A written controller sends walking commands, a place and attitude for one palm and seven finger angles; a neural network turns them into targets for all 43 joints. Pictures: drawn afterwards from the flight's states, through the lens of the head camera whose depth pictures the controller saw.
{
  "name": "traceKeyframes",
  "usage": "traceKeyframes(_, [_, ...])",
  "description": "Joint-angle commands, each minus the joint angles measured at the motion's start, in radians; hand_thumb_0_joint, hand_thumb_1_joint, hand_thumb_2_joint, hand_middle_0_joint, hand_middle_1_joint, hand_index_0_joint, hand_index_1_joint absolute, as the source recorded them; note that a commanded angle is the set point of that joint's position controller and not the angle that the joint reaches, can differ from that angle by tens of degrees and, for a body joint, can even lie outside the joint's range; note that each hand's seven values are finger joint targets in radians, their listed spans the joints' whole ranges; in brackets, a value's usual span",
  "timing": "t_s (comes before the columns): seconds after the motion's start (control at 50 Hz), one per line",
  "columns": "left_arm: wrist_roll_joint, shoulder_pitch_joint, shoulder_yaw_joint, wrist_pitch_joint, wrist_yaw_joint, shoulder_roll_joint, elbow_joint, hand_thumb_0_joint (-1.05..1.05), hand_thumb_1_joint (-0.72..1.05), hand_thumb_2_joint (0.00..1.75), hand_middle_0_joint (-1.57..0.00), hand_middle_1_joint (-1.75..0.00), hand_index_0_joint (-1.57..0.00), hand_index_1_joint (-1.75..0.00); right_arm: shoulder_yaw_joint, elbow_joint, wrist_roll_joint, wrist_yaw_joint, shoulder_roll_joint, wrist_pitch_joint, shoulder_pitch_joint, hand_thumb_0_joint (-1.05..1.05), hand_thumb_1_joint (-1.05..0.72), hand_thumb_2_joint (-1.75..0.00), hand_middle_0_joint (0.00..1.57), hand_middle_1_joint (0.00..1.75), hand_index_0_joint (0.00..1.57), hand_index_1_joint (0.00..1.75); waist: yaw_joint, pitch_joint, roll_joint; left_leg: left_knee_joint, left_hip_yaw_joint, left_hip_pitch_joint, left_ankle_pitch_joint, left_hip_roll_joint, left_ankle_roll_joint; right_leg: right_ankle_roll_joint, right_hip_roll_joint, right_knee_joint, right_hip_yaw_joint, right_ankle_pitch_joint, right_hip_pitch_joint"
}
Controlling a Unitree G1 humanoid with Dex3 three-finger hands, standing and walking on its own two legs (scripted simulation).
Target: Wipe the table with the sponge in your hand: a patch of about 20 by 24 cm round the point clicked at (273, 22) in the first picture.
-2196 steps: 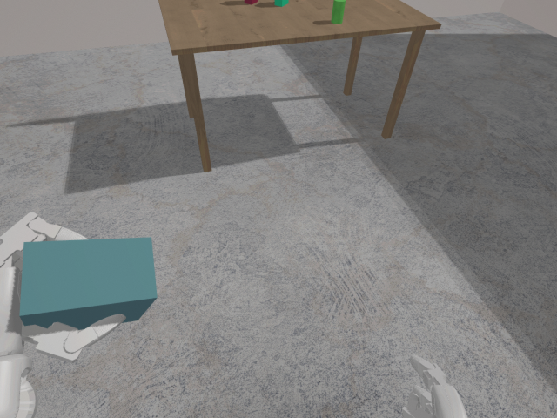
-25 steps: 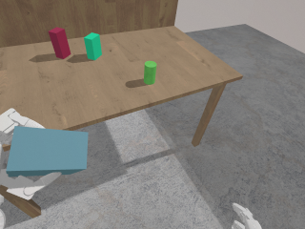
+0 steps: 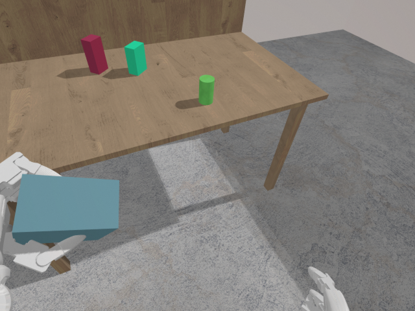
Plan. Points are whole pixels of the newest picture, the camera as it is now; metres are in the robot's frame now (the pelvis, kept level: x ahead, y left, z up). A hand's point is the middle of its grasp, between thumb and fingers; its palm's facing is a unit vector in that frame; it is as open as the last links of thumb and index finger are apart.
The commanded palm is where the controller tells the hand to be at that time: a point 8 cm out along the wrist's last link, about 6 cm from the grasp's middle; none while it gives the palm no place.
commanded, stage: stop stepping back and stand still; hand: left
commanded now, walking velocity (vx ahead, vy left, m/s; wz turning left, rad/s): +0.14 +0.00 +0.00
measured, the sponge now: (80, 212) +0.22 +0.20 +0.15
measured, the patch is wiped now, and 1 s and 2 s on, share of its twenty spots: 1.00 1.00 1.00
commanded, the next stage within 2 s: stand and wait in 0.16 s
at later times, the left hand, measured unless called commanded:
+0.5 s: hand (45, 198) +0.23 +0.24 +0.18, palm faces +0.42 -0.82 -0.38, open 10.4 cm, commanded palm +0.17 +0.28 +0.19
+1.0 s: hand (45, 189) +0.25 +0.25 +0.17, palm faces +0.38 -0.86 -0.35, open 10.4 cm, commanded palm +0.19 +0.29 +0.19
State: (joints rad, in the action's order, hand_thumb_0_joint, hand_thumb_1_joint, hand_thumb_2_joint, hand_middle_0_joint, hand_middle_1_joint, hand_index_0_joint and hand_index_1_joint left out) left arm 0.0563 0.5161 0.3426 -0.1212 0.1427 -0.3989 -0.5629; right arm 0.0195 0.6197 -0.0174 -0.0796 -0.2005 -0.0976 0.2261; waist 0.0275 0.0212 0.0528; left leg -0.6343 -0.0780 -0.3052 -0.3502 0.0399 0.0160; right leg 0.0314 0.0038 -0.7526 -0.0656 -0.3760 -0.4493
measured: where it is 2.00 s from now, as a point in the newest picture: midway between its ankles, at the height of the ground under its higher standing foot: outside the picture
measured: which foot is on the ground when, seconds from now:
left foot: down 0.00-1.00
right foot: down 0.00-1.00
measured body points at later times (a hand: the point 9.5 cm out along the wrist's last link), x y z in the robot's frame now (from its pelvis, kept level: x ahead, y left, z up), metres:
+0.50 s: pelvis +0.02 -0.01 +0.01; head +0.02 -0.01 +0.46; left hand +0.20 +0.28 +0.20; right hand +0.19 -0.23 -0.07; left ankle +0.03 +0.12 -0.72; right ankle +0.05 -0.10 -0.72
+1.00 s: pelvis +0.04 +0.01 +0.02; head +0.05 +0.02 +0.47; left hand +0.22 +0.30 +0.19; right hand +0.22 -0.21 -0.05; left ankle +0.03 +0.12 -0.72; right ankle +0.05 -0.10 -0.72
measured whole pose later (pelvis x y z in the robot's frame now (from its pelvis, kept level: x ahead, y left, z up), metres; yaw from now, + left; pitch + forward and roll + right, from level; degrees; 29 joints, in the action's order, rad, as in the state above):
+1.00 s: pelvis +0.04 +0.01 +0.02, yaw +0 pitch +0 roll -1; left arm 0.06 0.48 0.30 -0.11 0.16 -0.35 -0.48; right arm 0.03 0.58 -0.01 -0.07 -0.21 -0.06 0.17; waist 0.00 -0.01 0.00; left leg -0.48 -0.07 -0.22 -0.26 0.03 0.01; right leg 0.01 -0.01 -0.43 -0.05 -0.21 -0.22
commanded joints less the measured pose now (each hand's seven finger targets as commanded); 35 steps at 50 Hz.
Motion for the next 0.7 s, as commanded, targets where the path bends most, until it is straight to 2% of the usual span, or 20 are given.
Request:
traceKeyframes(0.0, [-0.008, -0.101, 0.119, -0.050, 0.029, -0.153, -0.126, 0.00, 0.10, 1.30, -1.20, -1.60, -1.20, -1.60, -0.045, -0.118, -0.010, 0.013, -0.113, -0.086, -0.072, 0.00, -0.90, -0.90, 0.20, 0.30, 0.20, 0.30, 0.003, -0.015, -0.195, 0.376, 0.357, 0.038, -0.105, 0.286, 0.195, -0.032, 0.051, -0.246, 0.103, -0.080, -0.139])
traceKeyframes(0.02, [-0.004, -0.091, 0.100, -0.046, 0.026, -0.130, -0.095, 0.00, 0.10, 1.30, -1.20, -1.60, -1.20, -1.60, -0.039, -0.116, -0.013, 0.018, -0.114, -0.087, -0.082, 0.00, -0.90, -0.90, 0.20, 0.30, 0.20, 0.30, -0.012, -0.020, -0.135, 0.352, 0.278, -0.017, -0.101, 0.262, 0.157, -0.033, 0.069, -0.100, 0.079, -0.075, -0.040])
traceKeyframes(0.06, [-0.003, -0.119, 0.078, -0.039, 0.023, -0.113, -0.101, 0.00, 0.10, 1.30, -1.20, -1.60, -1.20, -1.60, -0.034, -0.138, -0.009, 0.012, -0.133, -0.082, -0.106, 0.00, -0.90, -0.90, 0.20, 0.30, 0.20, 0.30, -0.022, -0.005, -0.157, 0.272, 0.176, -0.090, -0.179, 0.187, 0.105, -0.039, 0.011, 0.140, -0.011, -0.009, 0.180])
traceKeyframes(0.08, [-0.005, -0.124, 0.058, -0.035, 0.019, -0.097, -0.084, 0.00, 0.10, 1.30, -1.20, -1.60, -1.20, -1.60, -0.037, -0.149, -0.003, 0.009, -0.147, -0.073, -0.121, 0.00, -0.90, -0.90, 0.20, 0.30, 0.20, 0.30, -0.034, -0.025, -0.123, 0.173, 0.141, -0.167, -0.227, 0.140, 0.081, -0.028, -0.005, 0.264, -0.017, 0.043, 0.270])
traceKeyframes(0.1, [-0.010, -0.126, 0.060, -0.035, 0.015, -0.105, -0.083, 0.00, 0.10, 1.30, -1.20, -1.60, -1.20, -1.60, -0.045, -0.159, 0.000, 0.008, -0.143, -0.066, -0.123, 0.00, -0.90, -0.90, 0.20, 0.30, 0.20, 0.30, -0.037, -0.019, 0.009, -0.038, 0.061, -0.225, -0.211, 0.060, 0.053, 0.016, 0.064, 0.373, 0.110, 0.014, 0.309])
traceKeyframes(0.12, [-0.007, -0.157, 0.060, -0.036, 0.010, -0.122, -0.107, 0.00, 0.10, 1.30, -1.20, -1.60, -1.20, -1.60, -0.051, -0.166, -0.001, 0.012, -0.134, -0.057, -0.125, 0.00, -0.90, -0.90, 0.20, 0.30, 0.20, 0.30, -0.025, 0.001, 0.187, -0.281, 0.010, -0.269, -0.176, -0.022, 0.017, 0.095, 0.233, 0.515, 0.408, -0.094, 0.283])
traceKeyframes(0.14, [-0.006, -0.207, 0.072, -0.045, 0.012, -0.142, -0.148, 0.00, 0.10, 1.30, -1.20, -1.60, -1.20, -1.60, -0.049, -0.156, 0.000, 0.017, -0.117, -0.058, -0.124, 0.00, -0.90, -0.90, 0.20, 0.30, 0.20, 0.30, -0.025, 0.036, 0.215, -0.407, 0.060, -0.246, -0.136, -0.020, 0.008, 0.138, 0.339, 0.599, 0.552, -0.177, 0.231])
traceKeyframes(0.16, [-0.004, -0.205, 0.079, -0.047, 0.010, -0.143, -0.159, 0.00, 0.10, 1.30, -1.20, -1.60, -1.20, -1.60, -0.053, -0.142, -0.005, 0.022, -0.123, -0.055, -0.121, 0.00, -0.90, -0.90, 0.20, 0.30, 0.20, 0.30, -0.013, 0.020, 0.128, -0.451, 0.103, -0.241, -0.091, 0.000, 0.001, 0.162, 0.340, 0.591, 0.556, -0.114, 0.207])
traceKeyframes(0.2, [0.002, -0.184, 0.100, -0.059, 0.016, -0.166, -0.227, 0.00, 0.10, 1.30, -1.20, -1.60, -1.20, -1.60, -0.041, -0.140, -0.003, 0.021, -0.107, -0.047, -0.117, 0.00, -0.90, -0.90, 0.20, 0.30, 0.20, 0.30, -0.006, 0.036, 0.017, -0.238, 0.116, -0.128, -0.084, 0.051, 0.011, 0.158, 0.336, 0.509, 0.413, 0.019, 0.163])
traceKeyframes(0.24, [0.003, -0.129, 0.096, -0.060, 0.034, -0.148, -0.244, 0.00, 0.10, 1.30, -1.20, -1.60, -1.20, -1.60, -0.026, -0.147, 0.006, 0.009, -0.089, -0.035, -0.128, 0.00, -0.90, -0.90, 0.20, 0.30, 0.20, 0.30, 0.002, 0.072, -0.016, 0.040, 0.050, 0.080, 0.013, 0.024, 0.019, 0.101, 0.254, 0.436, 0.245, -0.028, 0.101])
traceKeyframes(0.26, [0.004, -0.093, 0.092, -0.058, 0.038, -0.133, -0.224, 0.00, 0.10, 1.30, -1.20, -1.60, -1.20, -1.60, -0.030, -0.159, 0.010, -0.002, -0.099, -0.035, -0.137, 0.00, -0.90, -0.90, 0.20, 0.30, 0.20, 0.30, 0.005, 0.061, -0.066, 0.154, 0.064, 0.153, 0.024, 0.022, 0.022, 0.066, 0.192, 0.363, 0.181, -0.051, 0.065])
traceKeyframes(0.28, [0.009, -0.108, 0.084, -0.066, 0.043, -0.130, -0.251, 0.00, 0.10, 1.30, -1.20, -1.60, -1.20, -1.60, -0.035, -0.170, 0.015, -0.007, -0.125, -0.037, -0.154, 0.00, -0.90, -0.90, 0.20, 0.30, 0.20, 0.30, -0.010, 0.042, -0.209, 0.265, 0.183, 0.133, -0.058, 0.098, 0.052, 0.025, 0.108, 0.275, 0.130, -0.065, 0.053])
traceKeyframes(0.3, [0.004, -0.111, 0.092, -0.070, 0.051, -0.131, -0.246, 0.00, 0.10, 1.30, -1.20, -1.60, -1.20, -1.60, -0.037, -0.180, 0.011, -0.009, -0.138, -0.039, -0.152, 0.00, -0.90, -0.90, 0.20, 0.30, 0.20, 0.30, -0.021, 0.034, -0.287, 0.341, 0.308, 0.098, -0.097, 0.185, 0.086, -0.012, 0.034, 0.195, 0.059, 0.001, 0.065])
traceKeyframes(0.32, [0.004, -0.113, 0.097, -0.067, 0.054, -0.130, -0.227, 0.00, 0.10, 1.30, -1.20, -1.60, -1.20, -1.60, -0.040, -0.187, -0.002, -0.007, -0.140, -0.041, -0.147, 0.00, -0.90, -0.90, 0.20, 0.30, 0.20, 0.30, -0.030, 0.060, -0.265, 0.369, 0.344, 0.033, -0.139, 0.208, 0.090, -0.036, 0.000, 0.162, 0.033, 0.026, 0.141])
traceKeyframes(0.34, [-0.003, -0.088, 0.097, -0.056, 0.050, -0.124, -0.167, 0.00, 0.10, 1.30, -1.20, -1.60, -1.20, -1.60, -0.031, -0.175, -0.005, -0.007, -0.116, -0.043, -0.148, 0.00, -0.90, -0.90, 0.20, 0.30, 0.20, 0.30, -0.026, 0.036, -0.231, 0.376, 0.302, -0.030, -0.173, 0.182, 0.074, -0.039, 0.008, 0.181, 0.042, 0.037, 0.183])
traceKeyframes(0.38, [-0.008, -0.096, 0.094, -0.054, 0.044, -0.116, -0.138, 0.00, 0.10, 1.30, -1.20, -1.60, -1.20, -1.60, -0.030, -0.173, -0.003, -0.005, -0.117, -0.050, -0.151, 0.00, -0.90, -0.90, 0.20, 0.30, 0.20, 0.30, -0.026, 0.012, -0.182, 0.307, 0.218, -0.036, -0.067, 0.136, 0.054, -0.035, 0.023, 0.266, 0.055, 0.120, 0.217])
traceKeyframes(0.44, [0.001, -0.086, 0.074, -0.054, 0.031, -0.104, -0.105, 0.00, 0.10, 1.30, -1.20, -1.60, -1.20, -1.60, -0.045, -0.166, 0.002, 0.007, -0.125, -0.055, -0.130, 0.00, -0.90, -0.90, 0.20, 0.30, 0.20, 0.30, -0.017, 0.072, 0.026, 0.114, 0.102, 0.032, 0.156, 0.050, 0.013, -0.001, 0.120, 0.390, 0.193, 0.269, 0.253])
traceKeyframes(0.5, [0.001, -0.096, 0.067, -0.053, 0.029, -0.113, -0.129, 0.00, 0.10, 1.30, -1.20, -1.60, -1.20, -1.60, -0.040, -0.163, 0.005, 0.013, -0.118, -0.051, -0.128, 0.00, -0.90, -0.90, 0.20, 0.30, 0.20, 0.30, -0.013, 0.088, 0.009, 0.112, 0.086, 0.064, 0.176, 0.033, 0.004, 0.022, 0.167, 0.423, 0.223, 0.290, 0.257])
traceKeyframes(0.56, [0.001, -0.082, 0.086, -0.055, 0.032, -0.132, -0.172, 0.00, 0.10, 1.30, -1.20, -1.60, -1.20, -1.60, -0.042, -0.178, 0.009, 0.010, -0.126, -0.043, -0.149, 0.00, -0.90, -0.90, 0.20, 0.30, 0.20, 0.30, -0.019, 0.088, -0.101, 0.174, 0.100, 0.108, 0.249, 0.050, 0.009, 0.008, 0.130, 0.391, 0.176, 0.338, 0.265])
traceKeyframes(0.68, [0.006, -0.077, 0.087, -0.059, 0.037, -0.123, -0.168, 0.00, 0.10, 1.30, -1.20, -1.60, -1.20, -1.60, -0.041, -0.190, 0.003, 0.004, -0.126, -0.025, -0.154, 0.00, -0.90, -0.90, 0.20, 0.30, 0.20, 0.30, -0.029, 0.108, -0.117, 0.220, 0.128, 0.137, 0.337, 0.087, 0.013, -0.018, 0.071, 0.345, 0.106, 0.378, 0.290])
